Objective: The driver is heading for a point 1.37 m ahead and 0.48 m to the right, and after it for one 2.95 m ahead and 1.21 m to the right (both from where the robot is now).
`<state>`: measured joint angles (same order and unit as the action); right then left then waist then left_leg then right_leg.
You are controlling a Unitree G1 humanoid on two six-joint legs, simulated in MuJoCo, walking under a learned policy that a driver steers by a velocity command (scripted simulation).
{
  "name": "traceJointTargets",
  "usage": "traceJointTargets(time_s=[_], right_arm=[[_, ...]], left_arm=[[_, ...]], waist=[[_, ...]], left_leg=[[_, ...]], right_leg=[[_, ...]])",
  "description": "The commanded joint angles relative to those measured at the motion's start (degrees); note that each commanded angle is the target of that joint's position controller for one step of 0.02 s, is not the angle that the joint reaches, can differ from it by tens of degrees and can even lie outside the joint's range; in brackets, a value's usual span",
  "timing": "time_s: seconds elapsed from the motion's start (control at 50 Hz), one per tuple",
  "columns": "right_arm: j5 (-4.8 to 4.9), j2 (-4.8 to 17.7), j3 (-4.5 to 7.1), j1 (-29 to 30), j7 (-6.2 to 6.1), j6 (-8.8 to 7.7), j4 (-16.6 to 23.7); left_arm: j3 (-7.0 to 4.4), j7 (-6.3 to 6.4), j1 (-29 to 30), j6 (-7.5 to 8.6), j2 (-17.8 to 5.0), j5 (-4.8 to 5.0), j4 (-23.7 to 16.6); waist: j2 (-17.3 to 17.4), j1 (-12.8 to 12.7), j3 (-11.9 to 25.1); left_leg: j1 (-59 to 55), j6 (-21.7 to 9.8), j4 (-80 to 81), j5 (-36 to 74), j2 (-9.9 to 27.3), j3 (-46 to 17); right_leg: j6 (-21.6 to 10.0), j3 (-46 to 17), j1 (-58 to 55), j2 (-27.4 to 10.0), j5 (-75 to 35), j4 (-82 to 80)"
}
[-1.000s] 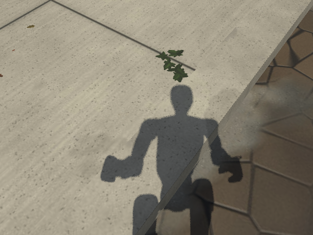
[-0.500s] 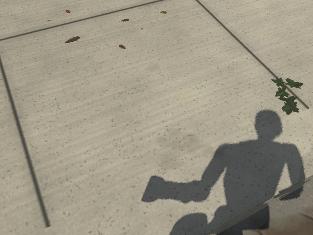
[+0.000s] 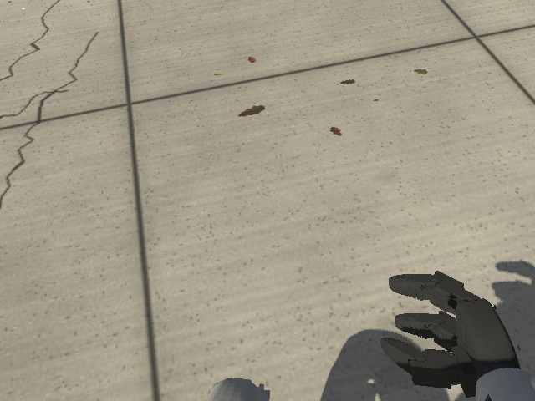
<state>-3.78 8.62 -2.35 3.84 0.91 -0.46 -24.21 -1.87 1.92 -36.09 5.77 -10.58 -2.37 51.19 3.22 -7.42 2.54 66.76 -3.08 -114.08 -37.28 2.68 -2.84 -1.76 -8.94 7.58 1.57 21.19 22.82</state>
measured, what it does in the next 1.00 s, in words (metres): climbs, turning right: left foot 0.14 m higher, then right foot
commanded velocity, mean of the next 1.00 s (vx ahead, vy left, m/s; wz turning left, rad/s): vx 0.98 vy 0.00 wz -0.87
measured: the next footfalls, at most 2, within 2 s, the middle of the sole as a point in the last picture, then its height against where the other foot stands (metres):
left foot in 0.12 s outside the picture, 0.14 m higher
right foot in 0.60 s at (345, 338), level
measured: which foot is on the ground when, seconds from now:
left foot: up 0.00-0.10, down 0.12-0.58, up 0.60-0.94, down 0.96-1.00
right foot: down 0.00-0.12, up 0.14-0.58, down 0.60-0.96, up 0.98-1.00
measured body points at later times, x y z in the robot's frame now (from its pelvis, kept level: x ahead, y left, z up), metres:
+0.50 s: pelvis +0.37 +0.06 +0.13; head +0.40 +0.05 +0.58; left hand +0.71 +0.15 +0.08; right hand +0.20 -0.15 +0.00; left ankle +0.20 +0.19 -0.59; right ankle +0.53 -0.06 -0.52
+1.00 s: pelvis +0.81 -0.09 +0.11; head +0.84 -0.11 +0.56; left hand +1.05 +0.10 -0.01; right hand +0.81 -0.44 +0.07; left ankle +1.01 -0.08 -0.60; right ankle +0.57 -0.02 -0.55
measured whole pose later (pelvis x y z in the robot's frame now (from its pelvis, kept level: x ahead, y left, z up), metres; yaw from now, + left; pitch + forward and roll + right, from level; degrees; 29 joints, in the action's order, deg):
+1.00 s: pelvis +0.81 -0.09 +0.11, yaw -51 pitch +2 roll +0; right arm -2.7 15.2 -0.3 -0.2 -0.7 -4.8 -31.7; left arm -5.3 -0.8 -24.3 3.8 -20.4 -0.4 45.9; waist -1.7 -5.4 -1.5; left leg 30.7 2.8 -37.8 -9.3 2.5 -2.7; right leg -7.1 -14.8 4.6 7.6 29.0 52.6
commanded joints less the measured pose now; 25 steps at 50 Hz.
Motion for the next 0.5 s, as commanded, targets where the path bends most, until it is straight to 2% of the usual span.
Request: traceJointTargets(time_s=[0.02,0.04,0.06,0.08,0.1,0.12,0.14,0.16,0.18,0.2,0.22,0.24,0.26,0.28,0.3,0.32,0.34,0.36,0.38,0.4,0.42,0.44,0.46,0.48,0.5], right_arm=[[1.16,-0.1,-2.00,17.3,1.20,-1.07,13.2],[1.69,-0.7,-1.96,12.0,1.40,-0.73,11.7],[2.46,2.2,0.06,3.9,1.02,-0.17,7.8],[2.79,4.4,2.21,-7.9,0.07,0.21,2.8],[3.09,7.7,4.55,-20.5,-0.99,-0.05,-0.1],[1.96,13.5,7.59,-32.5,-2.31,-0.97,-1.8],[0.73,21.5,9.02,-37.6,-1.98,-2.13,-6.5],[2.95,19.1,8.59,-28.4,-1.75,-1.57,-5.8],[2.55,14.6,7.50,-18.9,-1.58,-1.80,-5.9],[2.24,9.4,6.30,-14.7,-1.29,-2.21,-8.5],[1.77,5.1,5.26,-14.0,-0.99,-2.93,-10.9],[0.91,2.0,4.30,-14.6,-0.62,-3.78,-13.5],[0.62,-0.7,3.60,-16.3,-0.16,-4.48,-17.1],[0.75,-0.5,3.65,-19.4,0.22,-5.00,-20.3],[1.00,-0.3,3.87,-21.2,0.74,-5.71,-22.5],[1.03,1.6,4.20,-20.1,0.71,-5.80,-22.0],[1.20,3.1,4.68,-20.1,0.23,-6.04,-22.2],[1.48,4.5,4.88,-20.0,-0.30,-6.73,-22.3],[1.86,5.4,5.07,-21.8,-0.87,-7.11,-23.4],[2.07,6.9,5.47,-24.3,-1.53,-7.30,-24.2],[2.07,7.9,5.64,-26.4,-2.08,-7.32,-24.5],[2.20,8.6,5.68,-27.2,-2.46,-6.97,-24.5],[2.40,10.2,5.92,-28.2,-2.77,-6.49,-24.2],[2.43,13.2,6.59,-30.3,-3.22,-6.17,-23.9],[2.57,15.5,7.16,-31.2,-3.78,-5.65,-23.8]], left_arm=[[-2.45,1.53,3.1,-0.68,-8.9,1.55,-4.1],[-2.52,1.09,10.4,-0.90,-10.0,2.22,-6.1],[-3.19,-0.30,12.6,-0.72,-13.3,3.30,-7.2],[-4.03,-1.53,11.8,0.07,-15.9,3.80,-6.4],[-5.76,-2.26,13.2,0.66,-19.6,4.25,-6.3],[-7.06,-3.12,16.9,2.02,-20.6,3.45,-7.3],[-4.86,-4.56,23.6,3.08,-7.7,4.02,-14.6],[-3.83,-5.12,18.3,2.84,-1.9,2.32,-16.1],[-3.52,-5.19,17.6,2.27,-0.6,0.74,-15.8],[-2.85,-5.05,17.0,1.29,1.1,-0.46,-15.6],[-2.57,-5.01,16.9,-0.04,1.5,-0.66,-15.0],[-2.24,-5.04,16.9,-1.68,1.8,-0.15,-15.2],[-1.37,-5.11,17.7,-2.83,3.2,0.61,-15.8],[-0.37,-4.93,21.1,-3.61,3.8,1.13,-17.5],[0.15,-4.78,24.3,-4.31,3.7,1.08,-19.1],[0.03,-5.02,26.6,-4.80,0.4,1.95,-19.8],[-1.13,-5.13,29.4,-5.48,-3.4,2.10,-19.4],[-1.82,-5.57,31.5,-5.71,-5.7,1.16,-20.2],[-2.12,-6.19,32.9,-6.02,-7.0,0.89,-19.9],[-2.17,-6.77,32.9,-6.27,-7.2,0.85,-19.2],[-1.79,-7.30,33.5,-6.27,-6.8,1.08,-18.9],[-1.29,-7.67,34.0,-6.15,-5.9,1.47,-18.3],[-0.98,-7.84,35.2,-5.83,-5.4,1.99,-18.1],[-1.06,-7.81,36.2,-5.68,-6.1,2.47,-18.7],[-1.45,-7.65,34.3,-5.80,-7.4,2.62,-18.5]], waist=[[-5.7,4.2,-4.8],[-8.4,7.7,-3.1],[-9.9,10.0,0.8],[-11.9,14.0,7.2],[-13.4,21.6,12.6],[-6.9,29.4,19.5],[21.9,26.6,20.3],[17.9,17.4,16.6],[9.0,10.9,7.2],[6.2,7.3,-1.0],[3.6,5.4,-5.0],[4.5,3.6,-6.0],[5.6,2.6,-6.5],[5.7,2.7,-8.2],[4.7,2.7,-9.5],[2.6,2.7,-10.7],[0.6,4.2,-11.7],[1.1,3.8,-12.0],[0.4,4.4,-11.4],[-0.9,4.8,-9.7],[-1.6,5.2,-9.6],[-2.6,5.4,-9.0],[-2.4,5.6,-7.4],[0.0,5.4,-4.6],[2.5,4.0,-2.5]], left_leg=[[-9.1,0.2,25.7,4.3,3.5,3.7],[-30.4,-0.2,36.0,7.5,2.7,5.2],[-44.2,-0.7,37.0,5.7,-1.6,12.0],[-54.6,-1.9,36.1,3.3,-5.0,11.4],[-61.4,-2.9,45.7,2.0,-6.6,6.5],[-71.2,-3.3,56.4,-7.1,-0.9,-6.6],[-71.7,0.3,84.8,-25.9,13.9,-39.0],[-66.9,0.7,101.1,-37.4,20.7,-61.6],[-58.6,-1.4,99.9,-37.3,20.7,-56.4],[-50.0,-3.9,94.4,-29.0,18.7,-43.5],[-43.7,-3.5,89.9,-19.8,16.8,-32.0],[-41.0,-2.0,89.6,-12.6,14.8,-23.4],[-41.6,-0.8,89.6,-6.1,14.3,-17.3],[-42.6,0.2,93.3,-5.0,14.3,-13.4],[-44.0,1.6,95.5,1.8,14.6,-9.4],[-41.9,2.6,100.8,6.9,13.8,-2.9],[-42.3,3.3,104.5,14.5,11.9,4.5],[-44.3,5.1,105.5,25.4,10.4,9.2],[-48.5,5.2,107.4,31.1,8.4,13.0],[-54.1,4.8,108.6,34.5,7.1,15.9],[-59.2,4.7,108.8,39.9,6.3,17.9],[-62.5,4.9,108.3,49.4,4.7,20.6],[-64.6,4.6,105.9,64.7,4.5,21.9],[-68.9,4.3,102.2,79.3,6.6,21.5],[-72.8,4.5,97.2,90.9,8.4,21.4]], right_leg=[[-11.0,-13.5,11.2,-10.8,-7.2,-23.9],[-9.4,-8.4,22.6,-9.2,-16.5,-26.6],[-10.6,-5.8,25.7,-9.1,-34.7,-26.2],[-10.2,-3.1,19.0,-10.6,-68.4,-15.0],[-8.0,-2.3,13.6,-10.3,-85.4,2.8],[-5.4,-3.8,18.1,-7.9,-72.9,28.9],[-3.6,-4.5,33.3,4.4,-8.5,52.5],[-5.0,-10.0,42.7,4.6,-8.8,68.7],[-5.1,-4.6,45.1,1.1,-13.9,73.9],[-5.1,1.0,45.1,-1.9,-16.3,74.4],[-5.0,2.1,44.4,-3.2,-16.1,74.7],[-4.8,2.0,44.4,-3.3,-14.1,76.9],[-5.3,1.4,47.0,-2.5,-11.8,80.7],[-5.4,1.5,51.7,-2.5,-9.7,81.1],[-5.9,1.5,54.5,-2.5,-9.9,82.2],[-4.8,2.2,50.0,-2.8,-12.6,69.9],[-4.4,4.7,46.6,-1.6,-15.9,63.4],[-4.2,6.1,43.4,-1.8,-19.8,56.6],[-4.7,10.2,41.5,-1.1,-21.6,51.1],[-5.4,12.7,40.0,-1.1,-22.7,46.9],[-6.2,15.3,38.7,-1.5,-22.7,41.2],[-7.2,18.7,34.2,-0.1,-21.6,34.4],[-7.7,21.7,28.0,2.1,-21.2,28.3],[-8.0,23.5,23.5,3.6,-21.3,24.5],[-8.3,24.3,20.2,4.4,-21.5,21.6]])
Velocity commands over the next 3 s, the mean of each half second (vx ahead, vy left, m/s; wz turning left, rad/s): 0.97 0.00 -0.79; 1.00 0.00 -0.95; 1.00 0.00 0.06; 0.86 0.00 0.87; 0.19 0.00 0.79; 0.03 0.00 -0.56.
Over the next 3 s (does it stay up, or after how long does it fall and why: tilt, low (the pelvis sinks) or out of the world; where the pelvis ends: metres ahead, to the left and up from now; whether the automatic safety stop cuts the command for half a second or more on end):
stays up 1.60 -0.81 0.13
